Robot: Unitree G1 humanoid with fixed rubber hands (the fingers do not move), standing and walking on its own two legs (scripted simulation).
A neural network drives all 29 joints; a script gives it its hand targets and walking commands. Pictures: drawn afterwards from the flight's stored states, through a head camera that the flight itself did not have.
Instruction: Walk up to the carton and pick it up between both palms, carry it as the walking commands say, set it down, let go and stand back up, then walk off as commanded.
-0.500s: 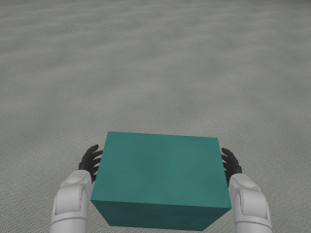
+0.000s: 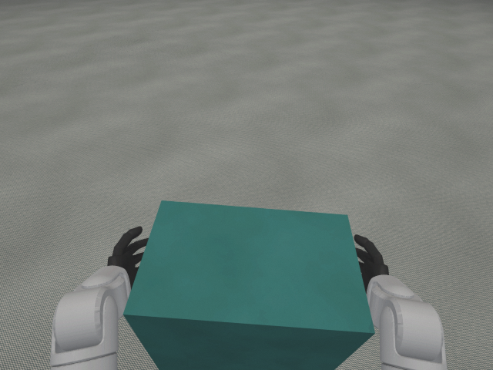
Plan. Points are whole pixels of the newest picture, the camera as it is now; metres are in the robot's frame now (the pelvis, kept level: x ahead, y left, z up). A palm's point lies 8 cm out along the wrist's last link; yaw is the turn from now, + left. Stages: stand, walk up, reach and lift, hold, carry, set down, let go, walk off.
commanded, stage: carry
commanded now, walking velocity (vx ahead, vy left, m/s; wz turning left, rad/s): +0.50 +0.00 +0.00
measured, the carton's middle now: (246, 298) +0.26 +0.01 +0.02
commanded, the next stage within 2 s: none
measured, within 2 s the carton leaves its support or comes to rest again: neither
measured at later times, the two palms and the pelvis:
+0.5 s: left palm (169, 162) +0.58 +0.21 +0.06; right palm (327, 164) +0.59 -0.17 +0.05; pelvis +0.34 +0.01 -0.03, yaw +0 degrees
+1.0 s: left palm (204, 94) +0.95 +0.17 +0.07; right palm (316, 95) +0.98 -0.20 +0.05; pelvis +0.72 -0.03 -0.03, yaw +2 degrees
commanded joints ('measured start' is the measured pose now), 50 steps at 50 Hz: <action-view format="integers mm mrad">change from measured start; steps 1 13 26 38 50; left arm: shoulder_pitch -475 -436 -464 -361 -277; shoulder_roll -803 -768 -690 -790 -724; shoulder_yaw -809 -838 -799 -823 -803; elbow -104 -231 -259 -164 -187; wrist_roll -327 -320 -280 -229 -277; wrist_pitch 22 57 72 23 56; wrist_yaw -184 -156 -188 -136 -146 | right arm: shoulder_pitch -535 -387 -458 -368 -354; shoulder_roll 709 747 694 739 662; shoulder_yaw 683 673 697 695 727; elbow -238 -147 -212 -189 -314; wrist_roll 332 357 320 373 350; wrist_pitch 24 77 63 32 53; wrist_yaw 159 178 155 227 176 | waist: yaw -4 20 -28 -12 29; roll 86 -118 152 131 -219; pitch -110 -125 -169 -41 -243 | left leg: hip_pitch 269 -694 331 218 -234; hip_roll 189 16 401 148 -7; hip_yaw -207 -78 -855 -122 -1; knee -98 513 -244 -289 614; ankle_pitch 230 -31 -290 337 160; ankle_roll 119 13 307 117 -29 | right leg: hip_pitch -155 611 -290 -353 645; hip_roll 14 -301 37 -65 -283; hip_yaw -47 243 69 40 374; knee -139 -392 692 171 -191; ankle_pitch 177 755 -43 388 263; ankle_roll -13 -129 12 43 -124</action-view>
